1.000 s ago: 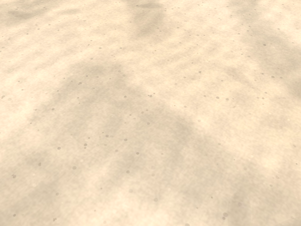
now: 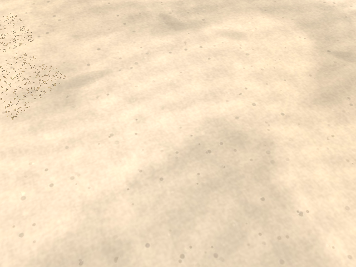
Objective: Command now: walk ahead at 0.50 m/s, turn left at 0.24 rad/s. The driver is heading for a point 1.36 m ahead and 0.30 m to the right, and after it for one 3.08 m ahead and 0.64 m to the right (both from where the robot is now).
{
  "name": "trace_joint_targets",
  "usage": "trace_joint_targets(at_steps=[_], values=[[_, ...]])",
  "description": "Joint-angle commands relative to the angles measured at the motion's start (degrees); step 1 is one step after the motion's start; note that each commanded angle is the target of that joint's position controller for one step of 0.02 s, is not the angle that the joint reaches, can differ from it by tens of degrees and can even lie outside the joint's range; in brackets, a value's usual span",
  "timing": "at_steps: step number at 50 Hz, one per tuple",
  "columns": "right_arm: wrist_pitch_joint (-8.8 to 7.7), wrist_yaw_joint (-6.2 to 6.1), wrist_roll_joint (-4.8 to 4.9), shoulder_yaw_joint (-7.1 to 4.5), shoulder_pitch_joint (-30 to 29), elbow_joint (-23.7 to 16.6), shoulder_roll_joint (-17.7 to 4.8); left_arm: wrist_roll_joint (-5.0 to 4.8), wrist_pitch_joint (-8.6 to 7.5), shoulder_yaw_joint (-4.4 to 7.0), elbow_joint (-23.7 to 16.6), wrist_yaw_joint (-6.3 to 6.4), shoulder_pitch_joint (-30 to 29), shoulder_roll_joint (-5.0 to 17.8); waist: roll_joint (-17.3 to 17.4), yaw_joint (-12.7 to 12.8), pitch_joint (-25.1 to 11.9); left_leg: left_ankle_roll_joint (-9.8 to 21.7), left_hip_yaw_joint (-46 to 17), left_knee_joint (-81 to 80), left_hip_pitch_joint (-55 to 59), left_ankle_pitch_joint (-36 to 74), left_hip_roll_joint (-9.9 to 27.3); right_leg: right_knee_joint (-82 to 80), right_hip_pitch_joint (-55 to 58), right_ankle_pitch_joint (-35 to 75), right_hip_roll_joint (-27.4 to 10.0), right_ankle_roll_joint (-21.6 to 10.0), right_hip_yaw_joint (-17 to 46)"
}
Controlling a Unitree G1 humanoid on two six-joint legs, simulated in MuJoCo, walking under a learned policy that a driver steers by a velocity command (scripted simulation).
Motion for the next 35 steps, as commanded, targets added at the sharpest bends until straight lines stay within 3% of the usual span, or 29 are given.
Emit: trace_joint_targets(at_steps=[1,5,9,12,13,14,15,16,17,18,19,20,22,24,27,29,31,33,34,35], values=[[-1.49,-0.94,0.27,-1.98,-1.11,-3.09,-8.73,0.59,0.23,0.57,-3.49,0.03,-1.41,3.03,3.29,1.41,-2.23,10.08,-11.04,-9.85,3.81,21.46,15.57,-9.38,-3.05,9.69,-0.99,0.68,1.01],[-1.57,-1.18,0.66,-1.81,2.43,-1.06,-8.91,-0.16,-0.1,-0.22,-4.99,-1.05,-8.6,1.75,4.74,-1.64,0.02,7.11,-7.01,-10.78,3.58,15.53,13.25,-24.59,1.13,23.37,2.29,-0.26,-0.91],[-1.21,-1.17,0.91,-1.77,6.4,1.49,-9.14,-0.64,-0.33,-0.41,-7.05,-2.14,-14.0,2.54,5.15,-3.54,2.52,6.86,-9.23,-8.6,11.39,13.79,16.68,-30.36,-1.6,21.6,3.56,-1.94,-0.55],[-0.11,-1.81,0.44,-1.82,6.07,2.41,-9.52,0.41,-0.99,-0.01,-6.94,-3.02,-11.71,3.81,6.91,-1.5,0.55,4.17,-8.89,-0.93,16.18,30.37,16.83,-33.73,3.31,16.48,6.14,-4.32,-1.76],[0.11,-1.99,0.35,-1.93,4.91,2.15,-10.21,0.81,-1.23,0.54,-5.8,-2.97,-7.73,5.04,7.82,0.68,-2.26,2.87,-8.41,3.72,16.52,39.54,15.66,-34.46,9.47,16.63,8.08,-5.34,-3.11],[0.26,-2.06,0.38,-1.69,3.5,1.68,-10.13,1.39,-1.48,1.28,-3.7,-2.77,-0.91,6.67,7.15,4.33,-6.59,1.0,-6.64,11.43,14.78,44.05,12.74,-36.21,19.75,23.57,8.67,-6.75,-4.1],[0.1,-2.11,-0.53,-0.86,2.9,0.27,-8.31,2.37,-1.61,1.83,-2.14,-2.3,7.38,9.78,3.4,7.13,-14.49,-1.53,-5.3,24.94,4.85,30.93,9.43,-31.46,37.07,44.73,0.31,-10.19,3.36],[-0.47,-1.55,-0.57,1.08,13.58,1.84,-2.07,2.71,-0.98,2.07,-1.08,-2.15,11.58,12.22,-11.65,4.56,-24.9,-6.38,-3.72,49.82,-15.22,-14.85,0.73,-29.62,59.75,60.28,-16.84,-21.98,23.33],[-0.71,-1.18,0.21,0.31,14.98,4.25,-6.53,0.93,-0.18,1.17,-0.32,-2.3,14.25,7.85,-8.85,6.85,-31.27,-6.79,-12.12,57.06,-18.9,-29.44,-0.34,-32.3,61.83,53.79,-17.45,-23.21,31.05],[-0.48,-1.22,1.57,-0.71,9.19,2.62,-10.0,0.13,0.42,0.75,-1.28,-2.14,9.16,6.97,-5.41,6.66,-22.8,-6.88,-11.89,58.0,-22.67,-26.45,2.81,-34.62,54.28,46.41,-15.01,-20.4,24.01],[0.07,-1.68,1.4,-0.54,3.75,1.01,-9.76,0.25,0.88,0.16,-2.06,-1.75,3.71,5.4,-1.36,5.14,-15.6,-7.32,-8.44,54.32,-23.15,-22.38,5.74,-36.92,45.16,41.66,-12.01,-17.86,18.75],[0.85,-2.11,0.56,-0.67,1.18,0.64,-9.02,0.57,1.14,-0.68,-2.18,-1.56,0.17,3.37,0.78,3.47,-10.19,-7.78,-6.74,50.11,-21.71,-19.82,7.76,-39.39,36.1,39.84,-9.96,-17.0,15.1],[2.75,-2.68,-0.03,-0.5,3.35,1.06,-6.19,1.67,1.38,-1.16,-1.6,-1.61,-2.92,2.28,-2.43,-0.17,-7.71,-8.02,-5.45,41.1,-12.05,-16.11,9.75,-43.31,24.3,36.12,-6.53,-15.35,10.42],[3.59,-3.27,-0.12,0.19,4.96,1.83,-3.43,2.17,1.37,-1.04,-0.94,-1.65,-4.93,3.02,-4.66,-1.63,-7.61,-8.62,-3.44,31.48,-5.8,-15.17,9.34,-44.55,18.85,38.72,-4.69,-15.04,5.7],[4.23,-3.43,-0.32,0.18,2.91,2.22,-4.32,1.53,2.07,-0.49,0.49,-1.05,-4.04,4.97,-4.82,-0.7,-10.1,-8.38,-2.73,22.65,-1.05,-6.29,9.27,-45.79,18.96,28.24,-4.77,-14.48,4.86],[4.81,-3.3,-0.37,-0.13,0.84,2.4,-5.16,1.2,2.9,-0.65,1.08,-0.74,-4.3,5.02,-4.32,-0.24,-8.35,-7.7,-2.39,18.53,1.09,-2.71,9.17,-47.42,16.88,10.6,-4.36,-13.23,5.6],[4.84,-3.22,-1.04,-0.21,-0.86,2.51,-4.89,0.74,3.58,-1.15,1.54,-0.58,-5.07,4.11,-3.94,-0.67,-5.08,-6.49,-1.22,11.95,4.12,0.25,8.38,-47.75,13.75,-5.53,-2.57,-10.58,5.88],[4.5,-3.38,-1.89,-0.27,-2.22,1.96,-5.89,0.86,3.83,-2.07,3.0,-0.54,-2.46,1.91,-1.73,-0.29,-2.12,-4.79,-4.07,5.1,5.69,2.56,10.89,-46.07,12.51,-13.9,-0.02,-6.24,5.82],[4.25,-3.67,-1.59,-0.69,-2.89,1.57,-8.74,1.23,3.76,-1.96,3.39,-0.55,-0.29,2.1,2.31,1.88,-1.15,-3.65,-6.24,4.16,5.19,3.98,13.46,-43.02,12.25,-13.54,2.99,-4.18,3.87],[4.09,-3.51,-0.83,-1.34,-3.99,2.97,-10.25,1.01,4.12,-1.82,3.6,-0.24,1.37,1.79,9.04,3.98,-0.22,-2.81,-6.17,3.06,-1.64,-7.73,12.06,-41.31,16.39,-9.01,6.28,-2.82,-0.53]])
Next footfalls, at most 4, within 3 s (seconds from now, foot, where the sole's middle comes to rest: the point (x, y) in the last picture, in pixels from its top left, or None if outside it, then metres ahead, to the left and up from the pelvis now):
0.28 right None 0.37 -0.14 -0.78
0.66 left None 0.35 0.11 -0.78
1.64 left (147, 202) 0.73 0.12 -0.78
2.20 right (219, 156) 0.95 -0.20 -0.78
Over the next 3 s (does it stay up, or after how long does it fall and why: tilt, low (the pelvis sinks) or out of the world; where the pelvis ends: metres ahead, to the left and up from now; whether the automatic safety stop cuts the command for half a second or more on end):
stays up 1.27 -0.23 0.00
